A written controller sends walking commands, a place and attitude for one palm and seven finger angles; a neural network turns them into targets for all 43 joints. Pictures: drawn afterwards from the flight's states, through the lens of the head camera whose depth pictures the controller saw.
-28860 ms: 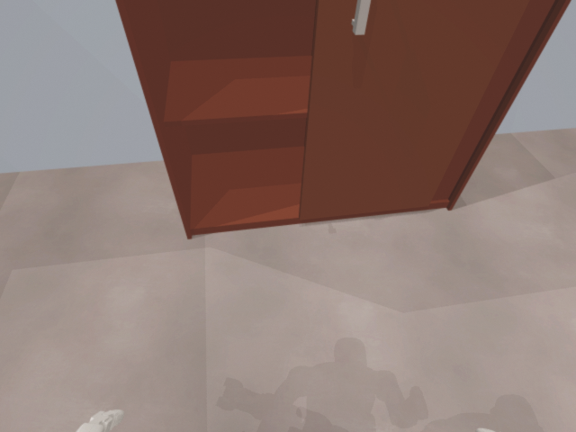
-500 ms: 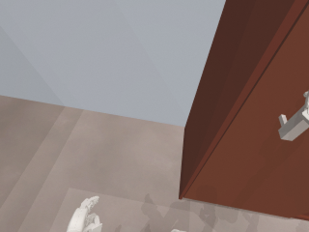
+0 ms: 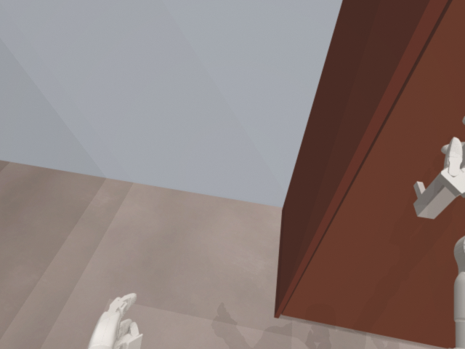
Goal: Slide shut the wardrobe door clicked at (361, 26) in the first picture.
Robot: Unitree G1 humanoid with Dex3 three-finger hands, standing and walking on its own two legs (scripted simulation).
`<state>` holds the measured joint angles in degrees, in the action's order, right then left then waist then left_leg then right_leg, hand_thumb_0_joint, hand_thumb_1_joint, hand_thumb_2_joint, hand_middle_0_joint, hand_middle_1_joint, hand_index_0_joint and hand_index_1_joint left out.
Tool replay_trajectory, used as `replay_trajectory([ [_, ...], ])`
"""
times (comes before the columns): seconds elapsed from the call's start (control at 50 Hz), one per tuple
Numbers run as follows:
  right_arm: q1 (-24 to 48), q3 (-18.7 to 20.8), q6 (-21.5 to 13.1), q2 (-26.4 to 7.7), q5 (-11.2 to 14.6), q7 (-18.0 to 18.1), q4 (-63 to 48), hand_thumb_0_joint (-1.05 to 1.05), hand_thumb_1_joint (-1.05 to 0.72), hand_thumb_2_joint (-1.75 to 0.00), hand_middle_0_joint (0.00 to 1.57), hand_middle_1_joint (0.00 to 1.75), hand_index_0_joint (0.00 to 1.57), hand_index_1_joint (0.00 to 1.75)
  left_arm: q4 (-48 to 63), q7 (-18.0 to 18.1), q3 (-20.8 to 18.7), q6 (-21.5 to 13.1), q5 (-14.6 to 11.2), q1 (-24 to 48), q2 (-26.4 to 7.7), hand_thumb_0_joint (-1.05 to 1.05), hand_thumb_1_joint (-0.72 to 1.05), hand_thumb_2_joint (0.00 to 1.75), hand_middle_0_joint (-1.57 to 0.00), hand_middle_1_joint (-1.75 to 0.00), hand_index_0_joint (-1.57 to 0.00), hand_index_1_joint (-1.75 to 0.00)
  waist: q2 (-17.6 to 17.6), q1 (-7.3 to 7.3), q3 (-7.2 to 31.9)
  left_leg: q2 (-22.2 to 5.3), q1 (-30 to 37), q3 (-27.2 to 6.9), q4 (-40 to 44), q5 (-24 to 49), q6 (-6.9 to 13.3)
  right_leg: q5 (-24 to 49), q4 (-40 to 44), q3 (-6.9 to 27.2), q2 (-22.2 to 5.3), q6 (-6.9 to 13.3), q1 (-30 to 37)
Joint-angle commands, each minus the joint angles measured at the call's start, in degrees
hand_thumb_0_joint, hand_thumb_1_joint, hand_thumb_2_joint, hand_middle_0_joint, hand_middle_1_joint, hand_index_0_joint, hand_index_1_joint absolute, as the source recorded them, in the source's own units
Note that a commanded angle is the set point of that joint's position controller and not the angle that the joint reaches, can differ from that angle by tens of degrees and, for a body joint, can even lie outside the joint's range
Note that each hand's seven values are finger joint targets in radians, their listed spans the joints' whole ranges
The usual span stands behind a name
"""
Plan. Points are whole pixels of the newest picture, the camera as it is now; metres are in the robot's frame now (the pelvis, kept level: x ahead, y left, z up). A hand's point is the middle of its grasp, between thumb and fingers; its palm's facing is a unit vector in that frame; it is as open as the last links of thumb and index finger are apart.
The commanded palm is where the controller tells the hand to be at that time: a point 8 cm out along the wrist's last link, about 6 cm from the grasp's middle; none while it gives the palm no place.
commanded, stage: stop walking and hold the door there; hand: right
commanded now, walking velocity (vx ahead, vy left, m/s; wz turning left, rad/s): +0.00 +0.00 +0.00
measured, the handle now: (462, 151) +0.35 -0.30 +0.22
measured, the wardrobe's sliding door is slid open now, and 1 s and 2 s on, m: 0.00 0.00 0.00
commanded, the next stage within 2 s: loosen the grip on the handle in 0.28 s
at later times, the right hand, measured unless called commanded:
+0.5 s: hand (462, 169) +0.32 -0.29 +0.21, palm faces +0.43 +0.89 -0.15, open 7.1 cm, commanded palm +0.27 -0.32 +0.21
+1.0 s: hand (462, 174) +0.32 -0.29 +0.21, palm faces +0.49 +0.85 -0.19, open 14.4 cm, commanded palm +0.28 -0.32 +0.21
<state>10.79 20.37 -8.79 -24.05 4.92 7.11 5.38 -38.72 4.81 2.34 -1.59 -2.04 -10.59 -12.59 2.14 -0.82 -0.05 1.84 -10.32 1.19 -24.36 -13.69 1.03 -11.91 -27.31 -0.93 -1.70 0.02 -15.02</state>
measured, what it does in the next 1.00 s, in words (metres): stands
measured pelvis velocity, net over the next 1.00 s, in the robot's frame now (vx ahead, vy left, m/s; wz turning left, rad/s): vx -0.03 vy -0.01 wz -0.02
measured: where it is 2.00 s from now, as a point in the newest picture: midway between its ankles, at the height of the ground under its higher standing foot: outside the picture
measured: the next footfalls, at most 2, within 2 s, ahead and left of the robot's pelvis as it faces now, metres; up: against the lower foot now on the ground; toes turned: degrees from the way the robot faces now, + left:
none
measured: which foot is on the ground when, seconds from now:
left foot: down 0.00-1.00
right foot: down 0.00-1.00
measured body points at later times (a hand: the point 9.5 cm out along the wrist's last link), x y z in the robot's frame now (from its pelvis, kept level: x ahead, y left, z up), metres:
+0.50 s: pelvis -0.02 +0.00 +0.00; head -0.02 +0.00 +0.45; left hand +0.15 +0.25 -0.09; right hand +0.29 -0.33 +0.22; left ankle -0.01 +0.11 -0.74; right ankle +0.03 -0.12 -0.74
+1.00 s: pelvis -0.03 -0.01 -0.02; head -0.03 +0.00 +0.43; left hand +0.11 +0.24 -0.11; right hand +0.29 -0.33 +0.22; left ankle -0.01 +0.11 -0.74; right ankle +0.03 -0.12 -0.74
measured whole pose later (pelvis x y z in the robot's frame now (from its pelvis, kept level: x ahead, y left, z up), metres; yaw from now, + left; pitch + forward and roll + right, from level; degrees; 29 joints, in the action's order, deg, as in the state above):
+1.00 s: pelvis -0.03 -0.01 -0.02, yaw -1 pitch +0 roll +1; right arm 21.0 19.7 -10.4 -24.6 2.1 5.9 15.5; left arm -41.0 6.7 2.1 -8.6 -0.1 -15.2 -14.2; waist 1.1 -0.9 0.9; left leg 0.2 -18.7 1.8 -35.5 -17.0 0.4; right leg -13.2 -35.4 -0.2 0.3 1.0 -22.5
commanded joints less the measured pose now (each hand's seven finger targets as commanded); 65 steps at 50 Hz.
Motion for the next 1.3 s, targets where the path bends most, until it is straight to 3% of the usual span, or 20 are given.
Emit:
replay_trajectory([
  [0.0,14.0,4.4,-1.9,-14.8,-1.3,0.1,-9.6,0.00,-0.90,-0.90,0.45,1.40,0.45,1.40,7.8,0.7,-3.3,-2.3,-0.3,5.0,-8.1,0.00,0.90,0.90,-0.20,-0.30,-0.20,-0.30,-1.2,0.81,11.6,-6.8,0.9,-6.5,4.7,12.8,0.0,11.6,0.4,3.3,-4.3,1.9,8.1],
  [0.12,12.0,4.9,-0.8,-14.8,-0.8,-0.2,-9.1,0.00,-0.90,-0.90,0.45,1.40,0.45,1.40,8.3,0.8,-3.5,-1.3,-0.8,5.6,-8.2,0.00,0.90,0.90,-0.20,-0.30,-0.20,-0.30,-1.5,1.04,11.7,-7.1,2.3,-5.6,3.6,21.8,-0.9,17.1,-1.4,2.3,-3.9,1.8,9.0],
  [0.34,12.6,4.8,-0.9,-15.4,-0.8,0.1,-9.4,0.00,-0.90,-0.90,0.45,1.40,0.45,1.40,8.8,1.0,-3.3,-0.6,-0.8,6.0,-8.5,0.00,0.90,0.90,-0.20,-0.30,-0.20,-0.30,0.3,0.81,9.1,-6.2,-0.1,-5.4,5.9,8.3,-0.9,10.0,2.3,4.0,-4.4,2.2,7.4],
  [0.36,64.6,35.4,-3.6,-58.8,-9.8,-1.2,-14.5,0.00,-0.90,-0.90,0.45,1.40,0.45,1.40,8.9,-0.4,-6.5,-3.1,0.6,0.1,-10.1,0.00,0.90,0.90,-0.20,-0.30,-0.20,-0.30,-17.4,-1.95,0.1,-7.3,-3.7,-8.2,12.2,21.1,-4.9,9.2,-4.8,-0.8,-2.2,3.1,-2.8],
  [0.38,40.6,8.5,3.2,-18.3,-8.1,-5.8,14.8,0.00,-0.78,-0.84,0.45,1.40,0.45,1.40,8.7,-0.4,-6.1,-6.8,5.6,5.5,-8.0,0.00,0.90,0.90,-0.20,-0.30,-0.20,-0.30,-8.6,1.19,19.2,-3.9,6.5,-0.2,-5.2,40.3,1.3,22.8,1.4,-4.8,3.3,2.2,2.8],
  [0.4,31.4,14.7,1.5,-19.6,-2.8,-5.8,-2.9,0.00,-0.66,-0.78,0.45,1.40,0.45,1.40,8.8,-0.3,-6.9,-7.4,1.2,4.0,-9.0,0.00,0.90,0.90,-0.20,-0.30,-0.20,-0.30,-3.3,-1.31,23.3,-2.9,5.7,2.3,-5.9,38.9,0.6,33.1,-0.1,-1.9,1.3,1.3,9.1],
  [0.42,23.2,9.7,2.3,-11.4,-1.3,-6.8,1.0,0.00,-0.54,-0.73,0.45,1.40,0.45,1.40,7.9,-0.1,-6.7,-7.8,0.9,4.1,-8.3,0.00,0.90,0.90,-0.20,-0.30,-0.20,-0.30,9.6,-2.20,23.9,-2.2,0.8,2.8,-5.3,29.4,0.8,37.7,-0.4,-1.7,0.7,-1.3,14.4],
  [0.44,25.7,9.3,1.0,-10.8,1.8,-7.2,-4.2,0.00,-0.42,-0.67,0.45,1.40,0.45,1.40,7.2,0.0,-6.4,-7.1,0.7,2.5,-9.2,0.00,0.90,0.90,-0.20,-0.30,-0.20,-0.30,15.2,-2.48,23.6,-1.6,-2.0,2.4,-2.4,19.0,0.3,29.7,0.2,-0.7,0.9,-2.1,18.6],
  [0.46,25.0,12.1,1.2,-14.8,2.7,-6.1,-3.3,0.00,-0.30,-0.61,0.45,1.40,0.45,1.40,7.3,0.2,-6.2,-7.2,1.1,3.9,-9.0,0.00,0.90,0.90,-0.20,-0.30,-0.20,-0.30,15.1,-2.91,19.7,-1.7,-2.9,1.8,-0.6,12.4,0.7,18.6,0.8,-0.7,1.3,-1.7,15.0],
  [0.56,29.0,5.6,-1.1,-14.7,-4.9,0.6,1.9,0.00,0.31,-0.32,0.45,1.40,0.45,1.40,10.0,0.7,-3.6,-8.0,1.2,5.3,-8.9,0.00,0.90,0.90,-0.20,-0.30,-0.20,-0.30,-7.7,0.01,9.2,-2.5,-9.3,0.1,1.9,-12.4,-0.8,-11.0,4.5,1.1,1.3,1.2,1.2],
  [0.58,30.5,5.1,-2.2,-15.3,-5.5,1.3,2.2,0.00,0.43,-0.26,0.44,1.38,0.44,1.38,10.1,1.0,-3.3,-8.3,1.3,5.9,-9.1,0.00,0.90,0.90,-0.20,-0.30,-0.20,-0.30,-8.7,0.21,7.8,-2.6,-10.6,-0.5,2.3,-15.9,-0.9,-12.7,4.0,1.0,1.5,1.3,0.4],
  [0.64,37.4,2.7,-5.4,-15.2,-6.0,1.4,4.3,0.00,0.55,-0.20,0.40,1.33,0.40,1.33,8.9,1.4,-3.3,-8.9,1.6,5.6,-9.3,0.00,0.90,0.90,-0.20,-0.30,-0.20,-0.30,-7.0,1.19,7.9,-2.6,-13.1,-1.5,1.6,-20.4,-1.0,-16.2,1.4,0.7,1.8,1.0,-0.3],
  [0.72,42.7,0.2,-6.6,-14.9,-7.0,0.4,4.8,0.00,0.55,-0.20,0.34,1.27,0.34,1.27,7.5,1.7,-3.2,-9.3,2.0,4.5,-9.1,0.00,0.90,0.90,-0.20,-0.30,-0.20,-0.30,2.7,1.61,11.1,-2.2,-13.2,-0.7,-2.1,-16.0,-0.2,-18.9,0.2,2.0,1.7,0.7,-0.2],
  [0.74,42.6,0.2,-6.4,-15.2,-6.9,0.4,4.9,0.00,0.55,-0.20,0.33,1.25,0.33,1.25,7.5,1.6,-3.2,-9.6,2.0,4.0,-9.1,0.00,0.90,0.90,-0.20,-0.30,-0.20,-0.30,3.7,1.37,12.3,-2.2,-13.0,-0.8,-2.5,-15.4,-0.2,-19.1,0.0,2.4,1.6,0.8,-0.2],
  [0.76,35.8,6.1,-5.9,-20.2,-6.5,0.4,4.5,0.00,0.55,-0.20,0.32,1.23,0.32,1.23,8.0,1.7,-3.5,-9.4,2.0,3.8,-9.1,0.00,0.90,0.90,-0.20,-0.30,-0.20,-0.30,3.8,-1.04,13.7,-2.3,-10.3,-1.2,-2.1,-16.0,0.1,-18.9,0.4,2.6,1.5,0.8,-0.8],
  [0.78,36.5,3.8,-5.4,-18.4,-6.1,0.0,2.5,0.00,0.55,-0.20,0.30,1.22,0.30,1.22,8.6,1.8,-2.9,-9.3,2.0,5.0,-8.9,0.00,0.90,0.90,-0.20,-0.30,-0.20,-0.30,5.9,-0.63,13.9,-2.4,-9.9,-1.3,-2.1,-15.3,0.1,-18.8,0.7,2.1,1.8,0.9,-0.8],
  [0.86,36.2,2.1,-4.4,-15.2,-3.3,-0.4,1.8,0.00,0.55,-0.20,0.25,1.15,0.25,1.15,7.8,2.4,-2.7,-10.2,1.5,4.8,-9.1,0.00,0.90,0.90,-0.20,-0.30,-0.20,-0.30,0.7,0.33,9.5,-2.3,-11.9,-1.2,-1.1,-17.9,-0.2,-20.2,0.4,2.9,1.4,0.9,-2.3],
  [1.02,31.2,3.0,-3.2,-13.5,-2.4,1.1,-6.6,0.00,0.55,-0.20,0.25,1.15,0.25,1.15,7.6,2.5,-2.9,-11.0,1.8,4.6,-8.6,0.00,0.90,0.90,-0.20,-0.30,-0.20,-0.30,-0.2,-0.57,11.7,-2.3,-9.9,-1.0,-1.8,-9.8,0.1,-12.6,0.5,3.1,0.8,1.5,0.6],
  [1.12,21.8,11.7,-0.3,-20.3,-1.8,0.1,-6.1,0.00,0.55,-0.20,0.25,1.15,0.25,1.15,7.5,2.8,-3.1,-8.5,2.0,2.7,-8.7,0.00,0.90,0.90,-0.20,-0.30,-0.20,-0.30,-0.2,-2.62,14.2,-2.2,-4.3,-0.6,-3.5,5.0,0.3,5.5,-2.3,0.8,1.3,1.5,1.3],
  [1.28,13.9,16.0,3.3,-20.1,2.6,-4.9,-9.6,0.00,0.55,-0.20,0.25,1.15,0.25,1.15,9.2,2.9,-3.3,-5.4,1.2,3.3,-7.7,0.00,0.90,0.90,-0.20,-0.30,-0.20,-0.30,-0.4,-3.37,15.5,-1.9,-1.8,0.3,-4.9,17.0,-0.4,14.5,-3.5,-0.5,1.9,1.1,2.9],
])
